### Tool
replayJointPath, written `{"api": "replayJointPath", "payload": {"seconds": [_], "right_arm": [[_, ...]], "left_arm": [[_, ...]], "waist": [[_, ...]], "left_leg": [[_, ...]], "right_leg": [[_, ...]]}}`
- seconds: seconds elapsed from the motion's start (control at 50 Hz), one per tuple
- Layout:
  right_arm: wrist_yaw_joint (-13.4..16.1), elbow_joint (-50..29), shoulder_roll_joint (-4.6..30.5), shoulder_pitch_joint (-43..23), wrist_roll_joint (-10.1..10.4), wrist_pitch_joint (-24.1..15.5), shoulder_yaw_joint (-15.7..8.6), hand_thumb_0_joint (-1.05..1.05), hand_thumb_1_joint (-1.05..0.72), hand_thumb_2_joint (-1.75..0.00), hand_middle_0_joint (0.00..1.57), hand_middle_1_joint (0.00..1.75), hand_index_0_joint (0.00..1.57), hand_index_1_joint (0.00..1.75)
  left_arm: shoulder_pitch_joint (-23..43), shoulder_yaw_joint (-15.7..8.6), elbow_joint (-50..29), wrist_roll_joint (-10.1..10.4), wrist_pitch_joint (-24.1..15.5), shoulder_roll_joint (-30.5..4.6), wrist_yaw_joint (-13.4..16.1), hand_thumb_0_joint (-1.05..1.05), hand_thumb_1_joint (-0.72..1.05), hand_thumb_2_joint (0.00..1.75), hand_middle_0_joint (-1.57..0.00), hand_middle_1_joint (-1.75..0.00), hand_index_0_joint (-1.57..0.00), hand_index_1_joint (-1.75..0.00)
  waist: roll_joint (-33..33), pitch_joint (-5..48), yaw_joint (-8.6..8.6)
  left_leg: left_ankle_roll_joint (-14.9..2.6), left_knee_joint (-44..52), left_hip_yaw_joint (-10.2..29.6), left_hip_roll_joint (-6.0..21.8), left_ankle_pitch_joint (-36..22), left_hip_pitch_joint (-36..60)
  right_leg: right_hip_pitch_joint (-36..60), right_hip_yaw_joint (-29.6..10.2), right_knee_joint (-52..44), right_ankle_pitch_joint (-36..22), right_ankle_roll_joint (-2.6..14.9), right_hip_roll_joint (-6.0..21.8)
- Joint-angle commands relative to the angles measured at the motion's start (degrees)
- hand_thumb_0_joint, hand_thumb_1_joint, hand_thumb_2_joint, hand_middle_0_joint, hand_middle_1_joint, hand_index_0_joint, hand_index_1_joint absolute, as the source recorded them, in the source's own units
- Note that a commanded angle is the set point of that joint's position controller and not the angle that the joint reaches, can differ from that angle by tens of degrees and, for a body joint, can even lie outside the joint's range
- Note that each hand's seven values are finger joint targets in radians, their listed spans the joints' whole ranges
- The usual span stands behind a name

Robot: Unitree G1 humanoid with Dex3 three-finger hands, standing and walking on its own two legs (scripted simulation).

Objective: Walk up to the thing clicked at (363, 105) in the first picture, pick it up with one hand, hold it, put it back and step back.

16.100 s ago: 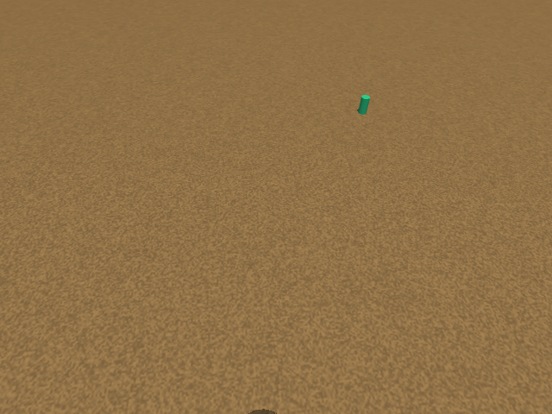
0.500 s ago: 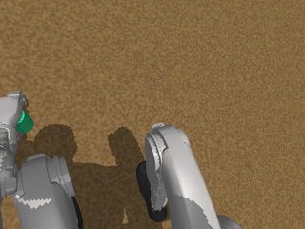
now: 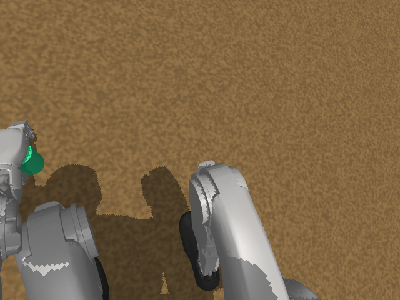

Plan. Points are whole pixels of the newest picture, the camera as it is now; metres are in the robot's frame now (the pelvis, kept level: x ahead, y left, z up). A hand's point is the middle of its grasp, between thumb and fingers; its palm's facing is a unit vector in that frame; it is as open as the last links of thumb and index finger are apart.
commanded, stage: close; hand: left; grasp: from above
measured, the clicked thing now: (23, 158) +0.43 +0.24 -0.25
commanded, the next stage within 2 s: settle in 0.04 s
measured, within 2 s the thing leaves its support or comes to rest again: leaves its support in 0.48 s
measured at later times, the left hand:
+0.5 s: hand (7, 164) +0.41 +0.26 -0.21, palm faces -0.41 -0.11 -0.91, open 9.7 cm
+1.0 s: hand out of the picture +0.40 +0.25 -0.11, palm faces -0.45 -0.09 -0.89, open 8.3 cm
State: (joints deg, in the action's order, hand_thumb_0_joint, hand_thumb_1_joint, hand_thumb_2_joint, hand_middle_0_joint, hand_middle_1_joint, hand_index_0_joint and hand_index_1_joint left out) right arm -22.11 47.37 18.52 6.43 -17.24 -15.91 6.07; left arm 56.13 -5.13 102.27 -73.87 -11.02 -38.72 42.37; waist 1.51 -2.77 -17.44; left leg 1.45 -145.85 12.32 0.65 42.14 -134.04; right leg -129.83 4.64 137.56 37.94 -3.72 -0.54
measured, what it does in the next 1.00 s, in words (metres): rises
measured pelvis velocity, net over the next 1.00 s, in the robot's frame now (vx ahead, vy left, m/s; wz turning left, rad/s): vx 0.00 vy -0.01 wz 0.09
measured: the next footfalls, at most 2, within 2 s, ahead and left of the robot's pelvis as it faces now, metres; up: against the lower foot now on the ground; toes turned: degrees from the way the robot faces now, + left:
none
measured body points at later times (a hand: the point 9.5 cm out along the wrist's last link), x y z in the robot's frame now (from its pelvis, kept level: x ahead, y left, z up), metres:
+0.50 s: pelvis +0.01 +0.00 +0.00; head +0.24 +0.08 +0.38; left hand +0.43 +0.27 -0.16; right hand +0.05 -0.26 -0.09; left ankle +0.06 +0.13 -0.27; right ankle +0.11 -0.13 -0.27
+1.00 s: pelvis +0.00 -0.01 +0.05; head +0.20 +0.04 +0.45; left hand +0.42 +0.25 -0.06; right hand +0.10 -0.29 -0.07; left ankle +0.06 +0.13 -0.27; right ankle +0.11 -0.13 -0.27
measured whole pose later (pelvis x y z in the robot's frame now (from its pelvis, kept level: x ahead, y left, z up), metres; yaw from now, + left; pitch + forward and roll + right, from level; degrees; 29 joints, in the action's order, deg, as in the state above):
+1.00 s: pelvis +0.00 -0.01 +0.05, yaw +5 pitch +34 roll -5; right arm -12.7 45.8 17.6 6.4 -8.2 -6.5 -2.2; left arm 49.5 -0.3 80.8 -68.9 -6.4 -28.0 25.5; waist -1.9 6.9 -10.5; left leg 1.9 -133.4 7.3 1.2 40.0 -127.6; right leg -125.9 1.5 129.3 37.4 -2.0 0.8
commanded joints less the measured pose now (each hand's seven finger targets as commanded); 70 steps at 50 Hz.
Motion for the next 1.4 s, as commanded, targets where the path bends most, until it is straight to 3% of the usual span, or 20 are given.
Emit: {"api": "replayJointPath", "payload": {"seconds": [0.0, 0.12, 0.18, 0.22, 0.3, 0.36, 0.42, 0.44, 0.58, 0.6, 0.62, 0.66, 0.7, 0.82, 0.88, 0.96, 1.0, 1.08, 1.26, 1.38], "right_arm": [[0.61, -0.10, 16.09, 10.36, 0.37, -0.06, -4.07, 0.00, -0.90, -0.90, 0.20, 0.30, 0.20, 0.30], [0.74, -0.39, 16.24, 10.89, 0.34, 0.43, -4.24, 0.00, -0.90, -0.90, 0.20, 0.30, 0.20, 0.30], [0.64, -0.52, 16.00, 11.02, 0.46, 0.14, -3.87, 0.00, -0.91, -0.90, 0.20, 0.30, 0.20, 0.30], [0.98, -0.15, 16.44, 11.02, 0.76, 0.60, -4.83, 0.00, -0.92, -0.91, 0.20, 0.30, 0.20, 0.30], [0.54, -0.29, 15.78, 11.85, 0.57, 1.09, -5.25, 0.00, -0.92, -0.91, 0.20, 0.30, 0.20, 0.30], [0.52, 0.20, 15.74, 11.07, 1.02, 1.06, -5.99, 0.00, -0.92, -0.91, 0.20, 0.30, 0.20, 0.30], [0.44, 0.62, 15.62, 10.69, 2.21, 2.15, -8.10, 0.00, -0.92, -0.91, 0.20, 0.30, 0.20, 0.30], [0.24, -0.41, 15.05, 10.05, 2.78, 2.05, -8.48, 0.00, -0.92, -0.91, 0.20, 0.30, 0.20, 0.30], [1.11, 0.19, 13.51, 10.74, 6.26, 4.12, -11.03, 0.00, -0.92, -0.91, 0.20, 0.30, 0.20, 0.30], [1.69, 0.10, 13.68, 11.04, 6.73, 4.64, -11.61, 0.00, -0.92, -0.91, 0.20, 0.30, 0.20, 0.30], [2.06, -0.01, 13.43, 11.82, 7.17, 5.12, -11.91, 0.00, -0.92, -0.91, 0.20, 0.30, 0.20, 0.30], [3.14, -0.14, 13.21, 12.41, 8.30, 6.36, -12.70, 0.00, -0.92, -0.91, 0.20, 0.30, 0.20, 0.30], [4.12, -0.14, 12.52, 12.54, 8.52, 7.16, -12.44, 0.00, -0.92, -0.91, 0.20, 0.30, 0.20, 0.30], [7.56, -1.49, 11.01, 10.93, 8.96, 8.14, -11.71, 0.00, -0.92, -0.91, 0.20, 0.30, 0.20, 0.30], [9.40, -2.29, 11.02, 10.75, 9.29, 8.62, -11.80, 0.00, -0.92, -0.91, 0.20, 0.30, 0.20, 0.30], [11.36, -3.48, 10.24, 10.25, 9.52, 9.38, -11.59, 0.00, -0.92, -0.91, 0.20, 0.30, 0.20, 0.30], [12.28, -3.50, 10.63, 10.79, 9.70, 9.56, -11.70, 0.00, -0.92, -0.91, 0.20, 0.30, 0.20, 0.30], [13.41, -3.56, 10.62, 11.95, 10.15, 10.01, -11.72, 0.00, -0.92, -0.91, 0.20, 0.30, 0.20, 0.30], [15.43, -4.44, 10.25, 13.10, 11.05, 10.78, -11.34, 0.00, -0.93, -0.92, 0.20, 0.30, 0.20, 0.30], [16.74, -5.73, 10.60, 12.91, 12.47, 11.82, -11.72, 0.00, -0.92, -0.91, 0.20, 0.30, 0.20, 0.30]], "left_arm": [[11.17, 0.64, -2.41, 0.45, 0.52, -7.43, 0.96, 0.00, 0.34, 0.74, -0.73, -0.74, -0.74, -0.73], [11.08, -0.57, -3.28, 0.34, 0.20, -8.46, 1.10, 0.00, 0.37, 0.75, -0.78, -0.71, -0.77, -0.72], [11.19, 0.23, -1.93, 0.40, 0.33, -8.12, 0.82, 0.00, 0.46, 0.75, -0.86, -0.77, -0.88, -0.76], [11.88, -1.80, -5.72, 0.73, 0.35, -10.58, 1.14, 0.00, 0.49, 0.78, -0.91, -0.76, -0.92, -0.76], [12.73, -1.09, -7.68, 0.38, 0.22, -7.89, 0.75, 0.00, 0.50, 0.75, -0.91, -0.76, -0.92, -0.75], [13.14, -2.32, -12.08, 0.49, 0.13, -9.20, 0.95, 0.00, 0.49, 0.79, -0.93, -0.74, -0.92, -0.75], [10.49, -1.73, -17.71, 1.33, 0.70, -6.80, 1.02, 0.00, 0.51, 0.79, -0.93, -0.76, -0.93, -0.77], [11.52, 0.78, -19.12, 1.71, 0.89, -2.70, 0.55, 0.00, 0.51, 0.75, -0.93, -0.75, -0.93, -0.74], [9.29, 2.64, -25.41, 5.10, 4.19, 0.23, -2.94, 0.00, 0.48, 0.80, -0.94, -0.72, -0.92, -0.74], [10.15, 1.66, -29.44, 5.22, 4.58, -1.37, -3.48, 0.00, 0.46, 0.78, -0.92, -0.71, -0.91, -0.73], [11.62, 2.42, -30.05, 5.59, 4.98, -0.67, -4.27, 0.00, 0.45, 0.79, -0.93, -0.71, -0.91, -0.73], [10.21, 2.56, -30.52, 5.84, 6.14, -0.45, -5.91, 0.00, 0.44, 0.77, -0.92, -0.70, -0.90, -0.72], [11.22, 4.39, -27.41, 6.06, 6.92, 1.69, -7.99, 0.00, 0.44, 0.79, -0.94, -0.68, -0.90, -0.72], [11.88, 3.58, -25.87, 6.51, 6.15, -1.04, -12.66, 0.00, 0.47, 0.68, -0.96, -0.64, -0.94, -0.66], [14.40, 2.40, -31.00, 5.65, 5.08, -3.72, -13.67, 0.00, 0.55, 0.63, -1.01, -0.61, -1.00, -0.62], [13.89, 3.33, -31.74, 5.17, 4.52, -3.40, -14.15, 0.00, 0.63, 0.59, -1.06, -0.58, -1.06, -0.58], [14.42, 3.28, -35.04, 4.86, 4.81, -3.41, -14.16, 0.00, 0.65, 0.60, -1.09, -0.54, -1.08, -0.55], [14.30, 5.54, -34.10, 5.12, 5.73, -0.57, -14.87, 0.00, 0.69, 0.60, -1.12, -0.53, -1.11, -0.54], [14.45, 5.93, -36.63, 6.46, 6.74, -1.35, -17.54, 0.00, 0.73, 0.59, -1.18, -0.56, -1.18, -0.57], [12.64, 4.65, -41.38, 7.87, 8.06, -3.12, -20.06, 0.00, 0.76, 0.62, -1.19, -0.52, -1.18, -0.53]], "waist": [[-13.15, 31.17, -3.07], [-15.23, 34.04, -2.30], [-12.78, 30.38, -3.18], [-16.37, 34.43, -0.96], [-17.63, 36.76, -2.12], [-21.30, 39.78, -0.43], [-26.53, 44.46, 1.37], [-26.30, 43.82, 0.52], [-20.92, 46.24, 2.58], [-21.11, 48.93, 3.90], [-20.89, 50.05, 3.14], [-18.07, 51.26, 4.39], [-13.84, 47.82, 3.22], [-8.67, 44.48, 4.86], [-11.93, 48.29, 6.13], [-11.21, 45.90, 5.45], [-13.84, 49.47, 6.33], [-12.66, 48.37, 5.02], [-13.26, 48.72, 5.53], [-15.27, 50.46, 7.42]], "left_leg": [[-2.66, 15.45, -7.00, -0.78, -6.46, 20.38], [-2.44, 15.34, -7.11, -0.67, -9.50, 22.60], [-2.82, 14.71, -7.35, -0.93, -7.33, 20.25], [-2.37, 16.39, -7.01, -0.72, -7.35, 22.67], [-2.33, 15.71, -7.49, -0.93, -10.08, 24.45], [-1.65, 16.51, -7.46, -0.75, -11.25, 27.45], [-0.84, 18.88, -8.12, -0.67, -12.26, 31.75], [-0.63, 19.02, -8.33, -0.73, -13.22, 32.46], [-1.83, 20.54, -9.95, -0.72, -12.76, 30.88], [-1.82, 21.68, -10.08, -0.73, -13.65, 32.27], [-1.99, 21.77, -10.25, -0.80, -13.57, 32.43], [-2.34, 22.89, -10.54, -0.88, -15.12, 32.65], [-2.95, 22.62, -10.93, -0.97, -14.39, 29.60], [-3.59, 24.51, -11.56, -1.63, -9.59, 25.47], [-3.09, 25.84, -11.66, -1.70, -9.35, 29.44], [-3.13, 26.77, -12.13, -1.75, -8.02, 28.31], [-2.84, 27.68, -12.07, -1.58, -9.98, 32.40], [-2.83, 28.70, -11.76, -1.32, -10.86, 33.62], [-2.75, 31.51, -11.55, -1.38, -9.73, 34.74], [-2.28, 35.55, -10.31, -1.68, -8.96, 39.34]], "right_leg": [[18.25, 7.70, -13.65, -7.55, 4.81, -2.52], [19.72, 7.82, -12.74, -10.85, 4.84, -2.82], [18.20, 7.59, -13.44, -8.83, 4.56, -2.42], [19.04, 7.46, -13.28, -8.23, 5.10, -2.34], [19.51, 7.67, -12.63, -11.40, 5.05, -2.37], [18.44, 7.89, -11.76, -12.54, 5.26, -2.02], [18.16, 7.53, -11.70, -13.11, 6.04, -2.09], [16.88, 7.70, -11.49, -14.18, 6.00, -1.88], [18.23, 5.55, -15.38, -14.32, 5.66, -1.36], [19.19, 5.20, -16.18, -14.66, 5.64, -1.44], [20.49, 4.88, -16.55, -14.99, 5.76, -1.36], [22.10, 4.27, -17.97, -16.18, 5.65, -1.31], [23.13, 3.73, -19.34, -15.96, 5.35, -1.60], [26.59, 1.93, -22.29, -9.15, 5.37, -1.32], [26.44, 1.83, -22.55, -8.14, 5.87, -0.88], [26.88, 0.90, -24.55, -5.99, 5.91, -0.97], [26.66, 1.29, -24.63, -8.41, 6.02, -0.72], [26.31, 2.03, -24.88, -10.28, 6.08, -0.66], [27.73, 1.95, -26.67, -8.52, 6.27, -0.62], [27.15, 2.11, -27.64, -7.86, 6.56, -0.03]]}}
